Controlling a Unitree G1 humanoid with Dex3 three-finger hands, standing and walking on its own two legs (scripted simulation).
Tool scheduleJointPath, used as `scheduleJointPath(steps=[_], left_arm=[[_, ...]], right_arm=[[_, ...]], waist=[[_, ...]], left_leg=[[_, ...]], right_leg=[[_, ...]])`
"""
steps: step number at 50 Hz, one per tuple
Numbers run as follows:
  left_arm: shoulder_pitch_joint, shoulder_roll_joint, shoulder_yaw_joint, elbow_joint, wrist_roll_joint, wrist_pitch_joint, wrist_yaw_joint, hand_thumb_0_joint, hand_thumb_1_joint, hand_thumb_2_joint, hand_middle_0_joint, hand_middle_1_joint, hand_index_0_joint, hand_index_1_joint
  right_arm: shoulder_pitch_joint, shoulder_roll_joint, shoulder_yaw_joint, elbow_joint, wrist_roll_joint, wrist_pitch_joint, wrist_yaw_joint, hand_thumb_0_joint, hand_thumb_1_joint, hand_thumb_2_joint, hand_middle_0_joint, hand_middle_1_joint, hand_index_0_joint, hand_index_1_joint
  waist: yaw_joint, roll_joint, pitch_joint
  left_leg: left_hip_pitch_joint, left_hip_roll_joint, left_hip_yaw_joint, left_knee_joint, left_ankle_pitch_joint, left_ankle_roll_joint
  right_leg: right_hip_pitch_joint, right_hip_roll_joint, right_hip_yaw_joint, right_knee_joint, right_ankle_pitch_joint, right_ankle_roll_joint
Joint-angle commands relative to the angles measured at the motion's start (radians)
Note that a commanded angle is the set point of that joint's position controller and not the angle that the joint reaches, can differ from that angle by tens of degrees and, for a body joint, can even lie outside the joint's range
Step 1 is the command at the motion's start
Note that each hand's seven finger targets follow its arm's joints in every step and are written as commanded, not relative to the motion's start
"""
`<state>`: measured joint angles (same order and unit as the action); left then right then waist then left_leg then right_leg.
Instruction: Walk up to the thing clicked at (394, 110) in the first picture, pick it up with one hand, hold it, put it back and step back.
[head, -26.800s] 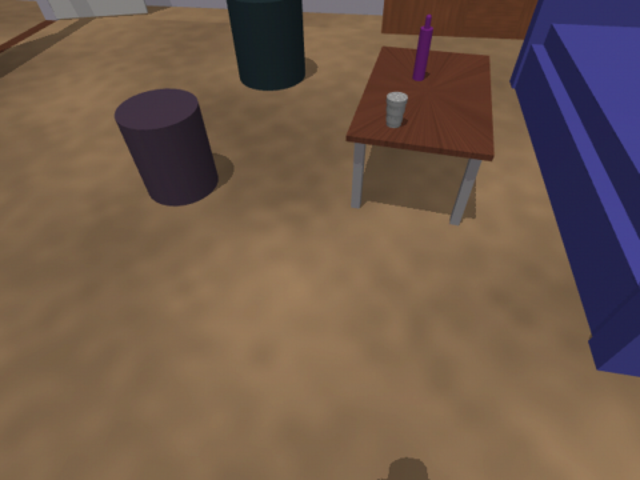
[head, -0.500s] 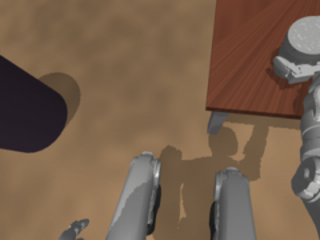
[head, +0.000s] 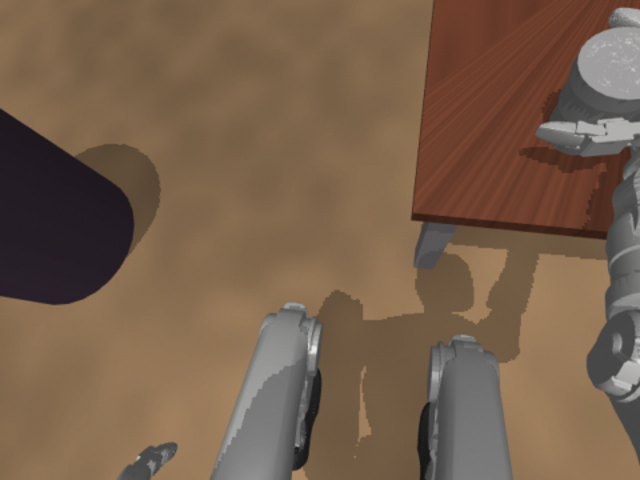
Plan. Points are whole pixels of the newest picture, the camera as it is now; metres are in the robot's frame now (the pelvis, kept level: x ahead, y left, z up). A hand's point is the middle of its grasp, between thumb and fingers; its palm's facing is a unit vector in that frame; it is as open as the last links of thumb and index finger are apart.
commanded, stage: withdraw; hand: right
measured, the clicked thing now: (596, 102) +0.56 -0.20 +0.01
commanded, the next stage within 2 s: rise in 0.42 s
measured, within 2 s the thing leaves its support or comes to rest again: neither
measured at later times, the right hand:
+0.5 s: hand out of the picture +0.56 -0.25 +0.13, palm faces +0.23 +0.97 -0.06, open 16.5 cm
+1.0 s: hand out of the picture +0.50 -0.33 +0.21, palm faces +0.33 +0.86 -0.38, open 17.3 cm
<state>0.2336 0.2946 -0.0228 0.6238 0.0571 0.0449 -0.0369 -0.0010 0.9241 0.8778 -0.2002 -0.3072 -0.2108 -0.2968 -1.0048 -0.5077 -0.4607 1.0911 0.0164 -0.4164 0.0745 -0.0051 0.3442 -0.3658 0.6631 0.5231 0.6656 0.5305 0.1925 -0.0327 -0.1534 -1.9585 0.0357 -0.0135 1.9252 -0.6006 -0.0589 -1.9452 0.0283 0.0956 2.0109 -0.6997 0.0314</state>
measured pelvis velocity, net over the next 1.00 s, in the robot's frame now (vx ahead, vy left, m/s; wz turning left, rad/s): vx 0.05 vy -0.01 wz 0.01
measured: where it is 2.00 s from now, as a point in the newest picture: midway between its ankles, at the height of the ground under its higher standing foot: (363, 456)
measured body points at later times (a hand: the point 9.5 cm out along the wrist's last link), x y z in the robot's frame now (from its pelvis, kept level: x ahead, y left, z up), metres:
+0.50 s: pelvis +0.01 +0.00 +0.06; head +0.20 -0.03 +0.47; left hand +0.07 +0.28 -0.06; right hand +0.54 -0.30 +0.14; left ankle +0.10 +0.15 -0.42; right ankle +0.07 -0.13 -0.42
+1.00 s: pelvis +0.05 -0.01 +0.22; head +0.17 -0.04 +0.65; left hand +0.08 +0.27 +0.12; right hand +0.47 -0.38 +0.24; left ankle +0.10 +0.15 -0.42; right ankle +0.07 -0.13 -0.42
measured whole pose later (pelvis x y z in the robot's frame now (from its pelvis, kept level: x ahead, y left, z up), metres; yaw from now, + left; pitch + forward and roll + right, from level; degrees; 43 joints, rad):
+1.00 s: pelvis +0.05 -0.01 +0.22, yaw +0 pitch +21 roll +4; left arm 0.35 0.28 -0.03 0.62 -0.02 0.11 0.02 0.00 0.90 0.90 -0.20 -0.29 -0.20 -0.30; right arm -0.74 -0.67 -0.37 1.18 -0.09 -0.07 -0.06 -0.01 0.50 -0.08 0.06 0.06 0.06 0.07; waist 0.14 -0.01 -0.11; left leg -1.04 0.00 0.02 1.08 -0.41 -0.04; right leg -1.05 -0.04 0.08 1.20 -0.53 0.02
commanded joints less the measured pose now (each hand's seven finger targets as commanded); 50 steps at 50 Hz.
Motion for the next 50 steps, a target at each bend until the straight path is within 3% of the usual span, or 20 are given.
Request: scheduleJointPath(steps=[1,3,5,8,9,11,15,18,21,23,27,28,30,32,35,38,40,43,47,50], left_arm=[[0.189,0.193,0.076,-0.040,0.002,-0.008,0.012,0.000,0.907,0.887,-0.203,-0.310,-0.208,-0.305],[0.189,0.193,0.072,-0.036,0.000,-0.009,0.012,0.000,0.892,0.900,-0.208,-0.310,-0.207,-0.312],[0.188,0.200,0.073,-0.036,0.002,-0.006,0.013,0.000,0.927,0.866,-0.204,-0.302,-0.212,-0.293],[0.194,0.207,0.074,-0.036,0.002,-0.003,0.016,0.000,0.926,0.873,-0.206,-0.305,-0.212,-0.299],[0.188,0.203,0.072,-0.039,0.000,-0.002,0.016,0.000,0.918,0.878,-0.206,-0.304,-0.209,-0.300],[0.195,0.226,0.082,-0.047,-0.003,0.003,0.020,0.000,0.919,0.873,-0.204,-0.303,-0.208,-0.297],[0.196,0.222,0.088,-0.052,-0.014,0.011,0.032,0.000,0.905,0.881,-0.200,-0.300,-0.201,-0.298],[0.200,0.228,0.094,-0.055,-0.033,0.012,0.049,0.000,0.902,0.881,-0.197,-0.296,-0.198,-0.295],[0.191,0.201,0.078,-0.040,-0.044,0.004,0.055,0.000,0.893,0.884,-0.197,-0.295,-0.196,-0.296],[0.190,0.202,0.082,-0.033,-0.049,-0.003,0.060,0.000,0.895,0.882,-0.202,-0.298,-0.203,-0.297],[0.180,0.185,0.069,-0.051,-0.062,-0.020,0.052,0.000,0.874,0.885,-0.201,-0.294,-0.201,-0.294],[0.200,0.179,0.059,-0.052,-0.064,0.019,0.041,0.000,0.878,0.898,-0.207,-0.302,-0.204,-0.305],[0.183,0.159,0.054,-0.092,-0.070,0.041,0.024,0.000,0.863,0.907,-0.206,-0.305,-0.200,-0.311],[0.201,0.190,0.067,-0.109,-0.074,0.057,0.024,0.000,0.876,0.907,-0.202,-0.302,-0.198,-0.305],[0.226,0.184,0.069,-0.091,-0.073,0.061,0.034,0.000,0.864,0.912,-0.197,-0.302,-0.191,-0.309],[0.247,0.170,0.065,-0.068,-0.068,0.061,0.051,0.000,0.895,0.900,-0.201,-0.295,-0.199,-0.297],[0.254,0.161,0.060,-0.040,-0.064,0.061,0.062,0.000,0.896,0.900,-0.201,-0.295,-0.199,-0.297],[0.251,0.161,0.057,-0.032,-0.060,0.056,0.069,0.000,0.896,0.900,-0.201,-0.295,-0.199,-0.297],[0.247,0.154,0.056,-0.051,-0.068,0.054,0.071,0.000,0.896,0.900,-0.201,-0.294,-0.199,-0.296],[0.222,0.149,0.055,-0.095,-0.082,0.052,0.071,0.000,0.896,0.900,-0.201,-0.294,-0.199,-0.296]], right_arm=[[-0.417,-0.196,0.009,-0.247,0.003,-0.071,0.002,0.000,0.314,-0.294,0.457,0.377,0.454,0.378],[-0.419,-0.198,0.010,-0.231,0.006,-0.072,0.002,0.000,0.280,-0.340,0.461,0.467,0.464,0.467],[-0.404,-0.218,-0.003,-0.205,0.001,-0.069,0.000,0.000,0.237,-0.376,0.395,0.393,0.391,0.393],[-0.414,-0.270,-0.036,-0.232,-0.005,-0.068,0.000,0.000,0.236,-0.285,0.293,0.286,0.288,0.286],[-0.471,-0.263,-0.013,-0.309,0.002,-0.072,0.005,0.000,0.250,-0.267,0.279,0.268,0.273,0.268],[-0.492,-0.349,-0.064,-0.378,-0.003,-0.065,-0.001,0.000,0.275,-0.247,0.254,0.246,0.250,0.245],[-0.481,-0.341,-0.059,-0.379,0.000,-0.010,0.004,0.000,0.390,-0.160,0.160,0.155,0.158,0.155],[-0.522,-0.420,-0.084,-0.432,0.006,0.029,0.013,0.000,0.444,-0.092,0.098,0.086,0.095,0.086],[-0.378,-0.362,-0.067,-0.283,0.013,0.081,0.045,0.000,0.503,-0.060,0.072,0.059,0.071,0.059],[-0.329,-0.389,-0.086,-0.261,0.020,0.095,0.064,0.000,0.516,-0.052,0.063,0.050,0.063,0.050],[-0.141,-0.288,-0.049,-0.155,0.054,0.110,0.125,0.000,0.449,-0.075,0.052,0.051,0.067,0.051],[-0.059,-0.516,-0.075,0.012,-0.111,0.194,0.065,0.000,0.413,-0.087,0.047,0.059,0.061,0.059],[-0.215,-0.359,0.029,-0.143,-0.087,0.226,0.016,0.000,0.499,-0.069,0.047,0.060,0.061,0.060],[-0.322,-0.551,-0.053,-0.299,-0.115,0.237,-0.021,0.000,0.549,-0.062,0.043,0.062,0.058,0.061],[-0.291,-0.607,-0.058,-0.316,-0.145,0.253,-0.074,0.000,0.553,-0.059,0.043,0.061,0.057,0.061],[-0.284,-0.557,-0.030,-0.276,-0.147,0.257,-0.115,0.000,0.481,-0.096,0.061,0.066,0.061,0.066],[-0.232,-0.499,0.004,-0.180,-0.145,0.265,-0.131,0.000,0.488,-0.093,0.060,0.064,0.060,0.064],[-0.112,-0.440,0.023,-0.079,-0.135,0.280,-0.145,0.000,0.517,-0.076,0.057,0.059,0.057,0.059],[0.057,-0.278,0.110,-0.013,-0.103,0.310,-0.140,0.000,0.506,-0.082,0.058,0.061,0.058,0.061],[0.251,-0.278,0.098,-0.074,-0.084,0.337,-0.148,0.000,0.475,-0.100,0.062,0.067,0.062,0.067]], waist=[[0.023,-0.153,-0.674],[0.028,-0.137,-0.668],[0.025,-0.155,-0.681],[0.020,-0.161,-0.703],[0.011,-0.197,-0.720],[-0.015,-0.256,-0.808],[-0.002,-0.235,-0.824],[-0.010,-0.213,-0.858],[-0.005,-0.149,-0.716],[-0.012,-0.117,-0.642],[0.006,-0.032,-0.456],[-0.071,-0.038,-0.467],[-0.019,-0.069,-0.476],[-0.068,-0.164,-0.618],[-0.066,-0.222,-0.659],[-0.046,-0.229,-0.629],[-0.034,-0.212,-0.518],[-0.048,-0.187,-0.422],[-0.043,-0.116,-0.298],[-0.094,-0.091,-0.311]], left_leg=[[0.450,-0.010,0.060,-0.206,0.167,0.085],[0.449,-0.009,0.059,-0.201,0.173,0.084],[0.448,-0.010,0.059,-0.199,0.188,0.085],[0.465,-0.009,0.062,-0.199,0.197,0.084],[0.456,-0.008,0.059,-0.198,0.196,0.088],[0.478,-0.007,0.062,-0.198,0.222,0.092],[0.548,-0.013,0.063,-0.269,0.221,0.088],[0.643,-0.014,0.053,-0.339,0.209,0.082],[0.652,-0.022,0.064,-0.391,0.203,0.080],[0.663,-0.026,0.060,-0.423,0.191,0.078],[0.660,-0.030,0.065,-0.488,0.155,0.078],[0.724,-0.043,0.059,-0.541,0.139,0.081],[0.747,-0.041,0.059,-0.580,0.158,0.081],[0.848,-0.042,0.053,-0.614,0.216,0.081],[0.949,-0.040,0.054,-0.672,0.322,0.079],[0.989,-0.051,0.056,-0.755,0.376,0.080],[1.014,-0.052,0.059,-0.822,0.375,0.080],[1.046,-0.061,0.069,-0.886,0.394,0.082],[1.088,-0.068,0.088,-0.955,0.392,0.085],[1.220,-0.070,0.092,-1.012,0.427,0.084]], right_leg=[[0.382,-0.018,-0.061,-0.269,0.182,-0.049],[0.375,-0.018,-0.059,-0.262,0.190,-0.050],[0.390,-0.018,-0.060,-0.257,0.208,-0.048],[0.411,-0.019,-0.058,-0.263,0.225,-0.045],[0.442,-0.019,-0.058,-0.276,0.230,-0.041],[0.548,-0.023,-0.046,-0.306,0.278,-0.031],[0.622,-0.027,-0.044,-0.364,0.269,-0.036],[0.655,-0.026,-0.049,-0.417,0.242,-0.042],[0.634,-0.032,-0.040,-0.457,0.240,-0.044],[0.603,-0.035,-0.044,-0.472,0.225,-0.050],[0.555,-0.045,-0.034,-0.523,0.188,-0.062],[0.655,-0.043,-0.043,-0.604,0.196,-0.056],[0.727,-0.052,-0.024,-0.646,0.199,-0.055],[0.869,-0.052,-0.022,-0.697,0.266,-0.043],[1.010,-0.059,-0.032,-0.736,0.411,-0.032],[1.129,-0.062,-0.049,-0.790,0.484,-0.032],[1.137,-0.063,-0.057,-0.842,0.473,-0.033],[1.172,-0.065,-0.059,-0.908,0.501,-0.029],[1.210,-0.072,-0.035,-1.011,0.505,-0.022],[1.265,-0.071,-0.044,-1.072,0.539,-0.025]])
